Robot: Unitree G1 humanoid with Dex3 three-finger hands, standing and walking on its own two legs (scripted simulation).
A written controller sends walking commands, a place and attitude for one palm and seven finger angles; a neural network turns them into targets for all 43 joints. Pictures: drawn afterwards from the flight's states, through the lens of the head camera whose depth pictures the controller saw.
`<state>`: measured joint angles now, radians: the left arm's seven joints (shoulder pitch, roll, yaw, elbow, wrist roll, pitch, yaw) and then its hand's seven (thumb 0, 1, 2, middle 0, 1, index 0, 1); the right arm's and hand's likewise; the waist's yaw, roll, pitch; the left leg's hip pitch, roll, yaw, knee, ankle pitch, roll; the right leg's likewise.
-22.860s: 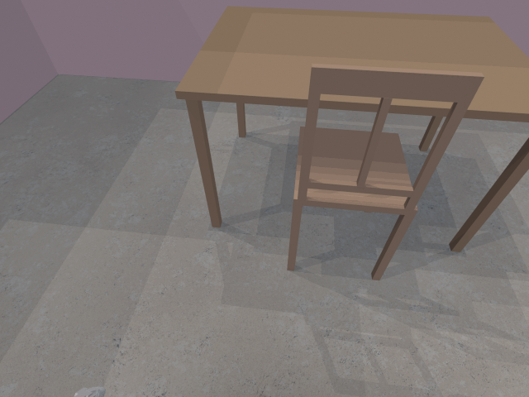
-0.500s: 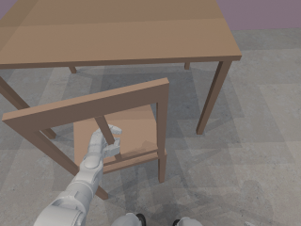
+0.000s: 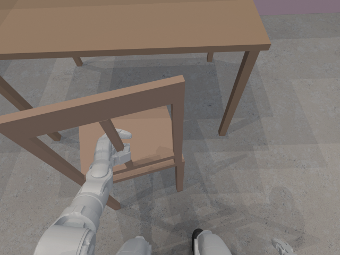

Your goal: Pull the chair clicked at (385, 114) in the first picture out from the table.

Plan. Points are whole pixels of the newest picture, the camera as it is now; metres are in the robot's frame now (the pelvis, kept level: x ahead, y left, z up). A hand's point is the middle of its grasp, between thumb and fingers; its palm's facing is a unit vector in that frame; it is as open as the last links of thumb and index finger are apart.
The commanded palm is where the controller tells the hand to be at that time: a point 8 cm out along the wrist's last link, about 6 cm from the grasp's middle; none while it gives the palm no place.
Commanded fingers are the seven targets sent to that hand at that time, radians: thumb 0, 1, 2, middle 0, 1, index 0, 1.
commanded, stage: step backward, pulling the chair out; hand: left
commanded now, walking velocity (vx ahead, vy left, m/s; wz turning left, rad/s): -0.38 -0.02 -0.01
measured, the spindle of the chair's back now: (119, 146) +0.39 +0.14 -0.06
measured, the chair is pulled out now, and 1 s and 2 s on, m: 0.22 0.32 0.53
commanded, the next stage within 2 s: none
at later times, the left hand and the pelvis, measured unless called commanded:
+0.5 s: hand (121, 170) +0.32 +0.13 -0.06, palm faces -0.10 -0.98 -0.19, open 5.2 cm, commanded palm +0.30 +0.18 -0.06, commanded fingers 0.00 0.90 0.90 -0.50 -1.45 -0.50 -1.45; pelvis -0.06 +0.05 -0.01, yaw -2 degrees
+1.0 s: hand (115, 196) +0.26 +0.13 -0.06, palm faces -0.12 -0.98 -0.18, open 5.3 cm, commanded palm +0.24 +0.19 -0.06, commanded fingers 0.00 0.90 0.90 -0.50 -1.45 -0.50 -1.45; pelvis -0.11 +0.05 +0.00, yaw -3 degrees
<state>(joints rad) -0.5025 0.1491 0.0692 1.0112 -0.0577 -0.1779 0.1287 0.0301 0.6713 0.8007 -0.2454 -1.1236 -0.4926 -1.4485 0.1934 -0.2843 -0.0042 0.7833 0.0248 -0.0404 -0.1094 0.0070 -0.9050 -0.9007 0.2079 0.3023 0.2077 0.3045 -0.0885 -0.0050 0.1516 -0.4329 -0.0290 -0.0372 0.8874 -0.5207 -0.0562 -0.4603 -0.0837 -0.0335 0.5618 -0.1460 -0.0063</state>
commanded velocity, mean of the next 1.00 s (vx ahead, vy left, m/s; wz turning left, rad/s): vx -0.38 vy -0.05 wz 0.01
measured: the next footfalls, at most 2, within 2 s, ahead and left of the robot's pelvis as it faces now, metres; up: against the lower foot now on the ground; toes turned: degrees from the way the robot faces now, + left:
left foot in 0.08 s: -0.03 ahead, +0.18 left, +0.00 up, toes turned -1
right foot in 0.62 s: +0.02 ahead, -0.09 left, +0.00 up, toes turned -5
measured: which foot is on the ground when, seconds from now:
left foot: up 0.00-0.06, down 0.08-1.00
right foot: down 0.00-0.50, up 0.52-0.60, down 0.62-0.90, up 0.92-1.00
